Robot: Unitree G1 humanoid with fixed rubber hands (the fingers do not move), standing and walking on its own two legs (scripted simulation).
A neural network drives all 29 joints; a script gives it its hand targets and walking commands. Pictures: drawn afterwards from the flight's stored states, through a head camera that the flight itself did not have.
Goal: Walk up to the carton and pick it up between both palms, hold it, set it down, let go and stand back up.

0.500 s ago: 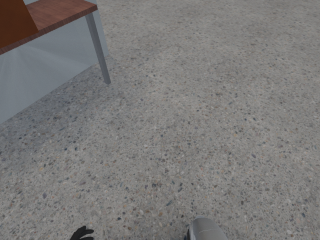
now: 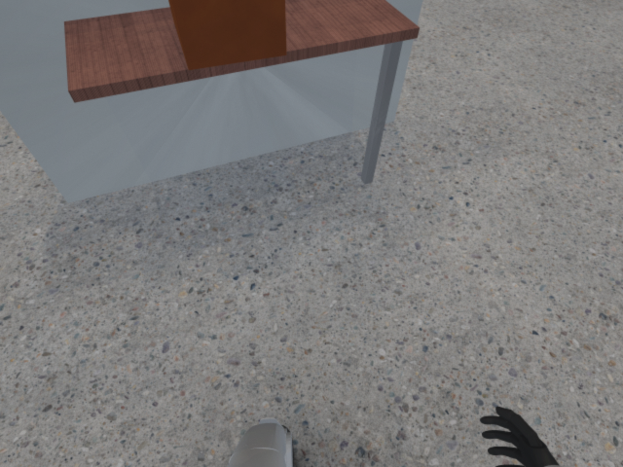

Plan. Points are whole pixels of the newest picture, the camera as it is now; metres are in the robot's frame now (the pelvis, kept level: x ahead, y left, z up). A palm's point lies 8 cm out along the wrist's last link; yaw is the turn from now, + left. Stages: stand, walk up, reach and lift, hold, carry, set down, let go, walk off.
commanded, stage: walk up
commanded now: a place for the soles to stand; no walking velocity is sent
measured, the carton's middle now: out of the picture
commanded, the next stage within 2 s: none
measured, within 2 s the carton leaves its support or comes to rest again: neither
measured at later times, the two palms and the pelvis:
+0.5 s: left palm (171, 328) +0.30 +0.26 -0.09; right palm (498, 349) +0.31 -0.25 -0.11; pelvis +0.25 +0.00 +0.00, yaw +15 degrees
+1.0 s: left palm (175, 365) +0.26 +0.26 -0.13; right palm (384, 166) +0.68 -0.09 -0.08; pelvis +0.43 +0.05 -0.01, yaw +29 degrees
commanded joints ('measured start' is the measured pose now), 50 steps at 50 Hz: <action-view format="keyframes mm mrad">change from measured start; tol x32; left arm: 1 -25 140 22 -117 0 -2 2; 50 25 161 -1 -129 -7 40 -34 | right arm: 1 276 -157 -72 -15 -16 -46 -50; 43 34 -32 -15 -152 7 -39 -50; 50 368 -265 -84 -114 12 -48 -134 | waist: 1 -202 157 -190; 26 26 -275 -161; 50 -211 139 -181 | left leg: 1 536 -116 -21 -59 -106 84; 4 759 268 -876 -338 -405 328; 9 209 95 -448 -342 -127 168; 22 219 73 -444 -249 -124 149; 29 -220 -72 -200 685 -283 -47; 47 439 -120 -50 -71 -68 40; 50 605 304 -865 -353 -410 263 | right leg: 1 -279 -138 32 391 520 -199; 3 -736 78 194 800 -99 -97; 5 -776 22 384 944 1 -100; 24 -180 82 351 110 264 -99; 27 -8 -388 1174 -286 -309 -298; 36 -204 -194 445 -219 321 -293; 44 -263 -208 331 -195 229 -262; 50 -712 60 355 797 -92 -79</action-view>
